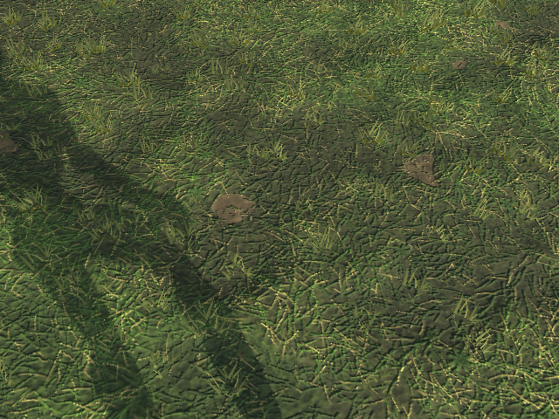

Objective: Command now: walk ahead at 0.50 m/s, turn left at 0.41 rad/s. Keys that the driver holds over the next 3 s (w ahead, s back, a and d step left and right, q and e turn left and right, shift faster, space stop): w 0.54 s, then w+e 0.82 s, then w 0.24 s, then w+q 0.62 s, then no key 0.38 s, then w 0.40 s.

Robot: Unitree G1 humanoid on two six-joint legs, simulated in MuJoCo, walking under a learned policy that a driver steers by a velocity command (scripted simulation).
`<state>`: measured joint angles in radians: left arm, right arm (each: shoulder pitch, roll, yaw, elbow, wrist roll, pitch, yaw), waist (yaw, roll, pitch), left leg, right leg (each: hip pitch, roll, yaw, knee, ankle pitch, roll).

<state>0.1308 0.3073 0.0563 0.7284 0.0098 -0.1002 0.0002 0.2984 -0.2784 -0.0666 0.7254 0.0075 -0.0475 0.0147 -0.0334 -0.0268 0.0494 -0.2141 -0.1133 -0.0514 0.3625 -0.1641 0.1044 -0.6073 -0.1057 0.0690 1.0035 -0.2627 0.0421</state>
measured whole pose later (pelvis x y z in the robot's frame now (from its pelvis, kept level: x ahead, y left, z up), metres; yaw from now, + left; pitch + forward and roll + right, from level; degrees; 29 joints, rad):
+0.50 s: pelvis +0.29 -0.07 +0.00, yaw +4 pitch +1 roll -1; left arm 0.31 0.26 0.04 0.82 0.00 -0.09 -0.03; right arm 0.23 -0.30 -0.05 0.73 0.01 -0.06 0.00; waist 0.04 0.04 0.02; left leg -0.57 0.07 -0.05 1.03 -0.28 0.01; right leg -0.19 0.06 -0.03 0.33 -0.16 -0.07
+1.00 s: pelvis +0.55 +0.00 +0.00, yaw -7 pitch +1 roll +2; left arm 0.27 0.32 0.08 0.79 -0.03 -0.02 0.01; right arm 0.25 -0.26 -0.06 0.80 -0.01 -0.10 0.01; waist -0.02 -0.05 0.03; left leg -0.18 -0.02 0.11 0.34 -0.18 0.03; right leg -0.59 -0.09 0.05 1.11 -0.28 0.00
